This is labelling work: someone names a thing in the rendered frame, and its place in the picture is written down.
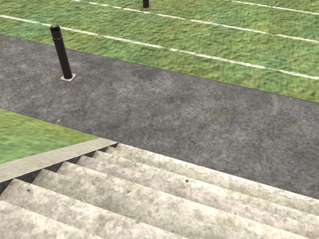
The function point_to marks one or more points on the stairs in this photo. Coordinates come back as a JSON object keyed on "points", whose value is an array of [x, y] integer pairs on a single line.
{"points": [[131, 193]]}

